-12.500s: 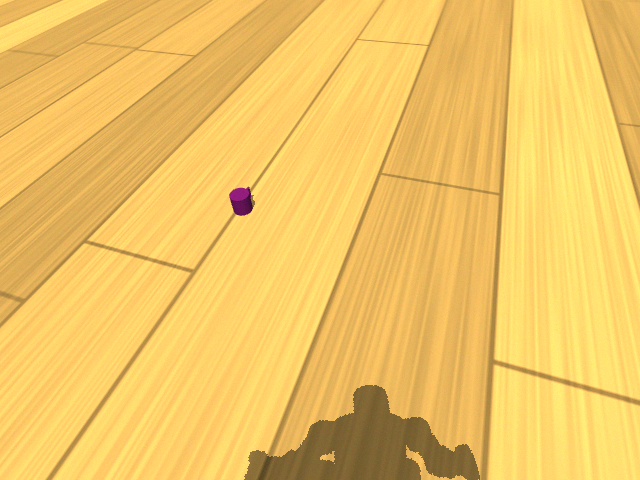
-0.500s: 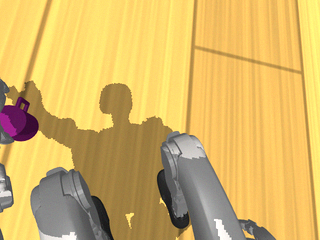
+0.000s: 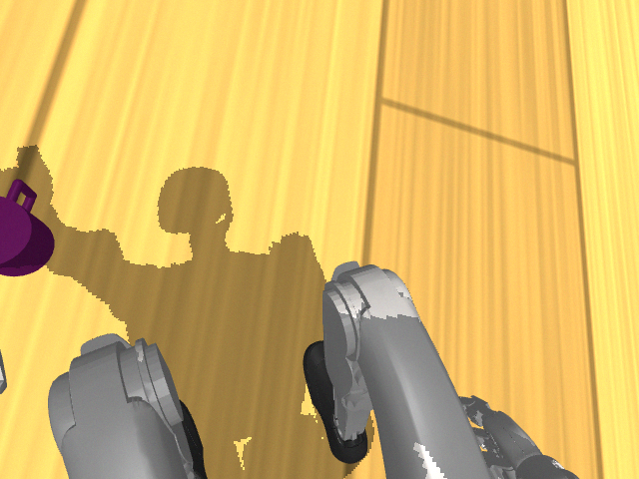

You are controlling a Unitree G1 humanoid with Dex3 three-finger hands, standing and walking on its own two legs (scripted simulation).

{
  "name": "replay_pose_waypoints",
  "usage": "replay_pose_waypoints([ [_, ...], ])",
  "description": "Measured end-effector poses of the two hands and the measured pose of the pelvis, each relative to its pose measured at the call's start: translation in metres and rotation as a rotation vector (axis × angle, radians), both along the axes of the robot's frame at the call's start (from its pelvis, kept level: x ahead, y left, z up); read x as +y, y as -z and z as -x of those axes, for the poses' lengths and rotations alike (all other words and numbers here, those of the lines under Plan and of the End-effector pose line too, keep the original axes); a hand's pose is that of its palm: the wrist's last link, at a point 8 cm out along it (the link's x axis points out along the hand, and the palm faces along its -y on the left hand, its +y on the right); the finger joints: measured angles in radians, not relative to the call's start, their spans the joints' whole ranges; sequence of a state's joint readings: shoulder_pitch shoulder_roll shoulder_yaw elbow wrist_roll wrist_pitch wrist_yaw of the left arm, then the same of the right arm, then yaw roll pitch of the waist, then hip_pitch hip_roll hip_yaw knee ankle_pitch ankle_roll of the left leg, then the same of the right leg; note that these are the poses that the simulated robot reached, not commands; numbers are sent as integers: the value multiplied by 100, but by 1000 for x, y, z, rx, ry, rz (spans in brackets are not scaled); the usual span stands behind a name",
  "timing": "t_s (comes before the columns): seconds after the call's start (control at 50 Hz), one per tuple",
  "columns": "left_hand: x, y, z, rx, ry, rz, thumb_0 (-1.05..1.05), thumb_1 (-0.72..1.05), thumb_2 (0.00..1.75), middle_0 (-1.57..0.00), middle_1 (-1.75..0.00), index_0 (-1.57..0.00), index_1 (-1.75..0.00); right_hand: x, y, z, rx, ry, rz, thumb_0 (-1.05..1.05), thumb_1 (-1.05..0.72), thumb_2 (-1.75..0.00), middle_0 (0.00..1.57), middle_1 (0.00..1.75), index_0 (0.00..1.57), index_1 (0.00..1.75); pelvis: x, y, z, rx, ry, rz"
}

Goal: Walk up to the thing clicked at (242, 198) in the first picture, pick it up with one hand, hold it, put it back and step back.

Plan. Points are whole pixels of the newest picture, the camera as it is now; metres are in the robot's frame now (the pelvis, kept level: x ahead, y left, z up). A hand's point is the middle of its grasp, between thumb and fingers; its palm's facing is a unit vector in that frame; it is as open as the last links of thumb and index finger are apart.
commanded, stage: rest palm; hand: left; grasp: from above
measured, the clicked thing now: (9, 227) +0.49 +0.31 -0.27
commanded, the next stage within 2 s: close in 0.76 s
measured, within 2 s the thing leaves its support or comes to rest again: neither
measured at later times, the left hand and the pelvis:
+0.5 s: hand out of the picture +0.46 +0.32 -0.22, palm faces -0.45 -0.10 -0.89, open 14.1 cm; pelvis +0.00 +0.00 -0.01, yaw -2 degrees
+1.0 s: hand out of the picture +0.46 +0.32 -0.24, palm faces -0.46 -0.12 -0.88, open 13.4 cm; pelvis +0.00 +0.00 -0.02, yaw -3 degrees
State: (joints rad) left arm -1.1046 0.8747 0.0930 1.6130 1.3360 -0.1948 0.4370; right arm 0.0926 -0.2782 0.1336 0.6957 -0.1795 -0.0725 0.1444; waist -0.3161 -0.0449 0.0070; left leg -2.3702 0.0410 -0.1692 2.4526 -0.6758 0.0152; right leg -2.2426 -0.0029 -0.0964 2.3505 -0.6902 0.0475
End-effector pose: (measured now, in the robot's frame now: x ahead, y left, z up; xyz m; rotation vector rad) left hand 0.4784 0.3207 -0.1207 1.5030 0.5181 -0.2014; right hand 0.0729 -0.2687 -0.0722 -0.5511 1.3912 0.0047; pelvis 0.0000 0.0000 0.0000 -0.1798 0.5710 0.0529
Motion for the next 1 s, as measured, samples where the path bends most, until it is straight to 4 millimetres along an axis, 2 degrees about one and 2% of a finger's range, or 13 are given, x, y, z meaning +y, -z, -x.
replay_pose_waypoints([
  [0.18, -6, 23, 4, 36, -29, 16, 0, -51, 97, -7, -103, -8, -102, 3, 4, 41, 113, 30, -32, 0, -90, -90, 21, 30, 20, 30, -5, 5, 0, -14, 17, -5],
  [0.3, -1, 33, 7, 38, -15, 16, 0, -52, 98, -7, -102, -7, -102, 2, 6, 55, 162, 19, -28, 0, -90, -90, 21, 30, 20, 30, -5, 10, 1, -27, 26, 0],
  [0.42, 0, 42, 8, 27, -2, 26, 0, -52, 98, -7, -101, -7, -101, 1, 4, 52, 166, -10, -24, 0, -90, -89, 21, 30, 20, 30, -5, 13, -1, -38, 30, 7],
  [0.74, 2, 52, 11, 3, -35, 24, 0, -50, 104, -9, -103, -8, -103, 3, 3, 19, 76, -102, -29, 0, -90, -90, 21, 30, 20, 30, -2, 17, -2, -55, 36, 24],
  [1.0, 5, 62, 14, 24, -37, 32, 0, -44, 103, -10, -108, -11, -107, 5, 2, 34, 128, -98, -45, 0, -90, -90, 21, 30, 20, 30, -2, 18, -2, -64, 40, 29],
])
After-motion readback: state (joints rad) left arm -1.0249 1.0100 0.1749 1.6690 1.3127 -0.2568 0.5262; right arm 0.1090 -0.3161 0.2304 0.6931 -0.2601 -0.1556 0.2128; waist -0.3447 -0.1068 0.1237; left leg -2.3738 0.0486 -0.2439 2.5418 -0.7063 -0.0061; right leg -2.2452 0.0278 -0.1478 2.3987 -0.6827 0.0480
